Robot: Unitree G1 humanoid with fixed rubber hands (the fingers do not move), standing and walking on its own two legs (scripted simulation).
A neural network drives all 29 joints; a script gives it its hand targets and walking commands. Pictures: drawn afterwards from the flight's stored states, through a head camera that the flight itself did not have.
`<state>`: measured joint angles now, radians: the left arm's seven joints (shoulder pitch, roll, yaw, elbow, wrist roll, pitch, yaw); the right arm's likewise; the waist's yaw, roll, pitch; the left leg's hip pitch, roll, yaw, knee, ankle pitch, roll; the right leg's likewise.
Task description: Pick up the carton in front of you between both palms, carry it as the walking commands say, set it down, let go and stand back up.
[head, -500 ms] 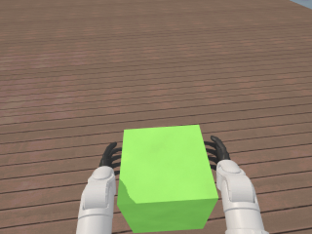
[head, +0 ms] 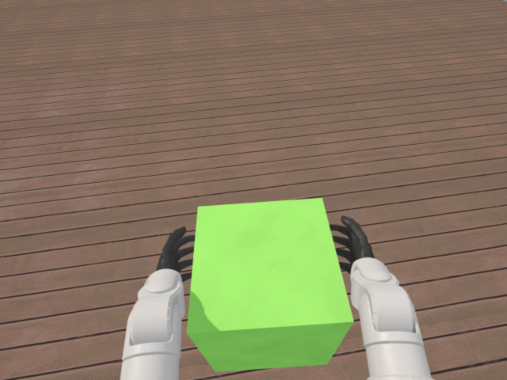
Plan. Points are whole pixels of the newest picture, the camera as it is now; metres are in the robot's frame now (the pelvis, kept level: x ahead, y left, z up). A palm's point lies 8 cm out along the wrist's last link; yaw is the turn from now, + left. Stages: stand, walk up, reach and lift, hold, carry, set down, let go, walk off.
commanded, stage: carry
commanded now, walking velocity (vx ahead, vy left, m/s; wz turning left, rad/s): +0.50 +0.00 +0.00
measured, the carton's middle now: (265, 289) +0.30 +0.00 -0.04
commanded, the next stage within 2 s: none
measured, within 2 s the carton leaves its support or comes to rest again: neither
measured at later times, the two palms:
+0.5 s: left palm (198, 185) +0.50 +0.12 +0.02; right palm (342, 169) +0.51 -0.18 +0.04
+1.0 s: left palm (206, 167) +0.55 +0.11 +0.02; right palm (341, 157) +0.56 -0.19 +0.03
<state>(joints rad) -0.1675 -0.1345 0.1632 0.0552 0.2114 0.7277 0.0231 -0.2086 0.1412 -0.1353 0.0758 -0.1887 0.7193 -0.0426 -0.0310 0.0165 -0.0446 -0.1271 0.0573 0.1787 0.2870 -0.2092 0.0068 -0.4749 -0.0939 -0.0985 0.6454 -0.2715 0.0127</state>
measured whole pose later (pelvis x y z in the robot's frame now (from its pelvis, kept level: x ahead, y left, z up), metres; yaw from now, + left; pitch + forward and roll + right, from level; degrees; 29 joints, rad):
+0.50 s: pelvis +0.21 -0.04 -0.01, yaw +2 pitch +2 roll +0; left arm -0.18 -0.14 0.15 0.04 0.19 0.72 0.03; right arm -0.20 0.14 -0.15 0.03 -0.18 0.72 -0.04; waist 0.00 -0.03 -0.02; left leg -0.32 0.04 0.18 0.45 -0.15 0.04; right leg -0.17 -0.08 -0.20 0.48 -0.32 0.01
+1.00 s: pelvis +0.26 -0.04 -0.01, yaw +0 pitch +4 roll +1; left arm -0.19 -0.14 0.16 0.10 0.21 0.74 0.03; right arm -0.22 0.14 -0.16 0.10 -0.22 0.73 -0.02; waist 0.00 0.00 -0.08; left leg -0.30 0.06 0.19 0.53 -0.26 0.01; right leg -0.13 -0.06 -0.18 0.50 -0.38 0.02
